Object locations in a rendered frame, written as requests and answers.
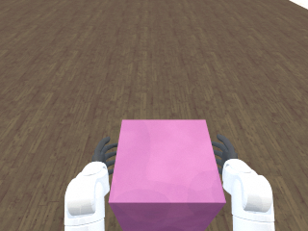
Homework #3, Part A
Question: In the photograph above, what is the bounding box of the robot right forearm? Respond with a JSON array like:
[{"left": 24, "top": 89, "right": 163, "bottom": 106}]
[{"left": 222, "top": 159, "right": 275, "bottom": 231}]

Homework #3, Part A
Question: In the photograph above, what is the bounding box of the robot left hand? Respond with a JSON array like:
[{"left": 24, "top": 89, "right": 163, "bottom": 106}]
[{"left": 91, "top": 137, "right": 118, "bottom": 175}]

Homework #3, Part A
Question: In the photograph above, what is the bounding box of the carton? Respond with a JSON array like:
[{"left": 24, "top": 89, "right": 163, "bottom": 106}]
[{"left": 108, "top": 119, "right": 226, "bottom": 231}]

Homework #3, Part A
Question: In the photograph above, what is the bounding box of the robot left forearm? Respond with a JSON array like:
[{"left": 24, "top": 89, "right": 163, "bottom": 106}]
[{"left": 64, "top": 162, "right": 110, "bottom": 231}]

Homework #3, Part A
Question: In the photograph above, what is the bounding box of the robot right hand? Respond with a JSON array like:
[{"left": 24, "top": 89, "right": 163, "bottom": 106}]
[{"left": 211, "top": 134, "right": 238, "bottom": 175}]

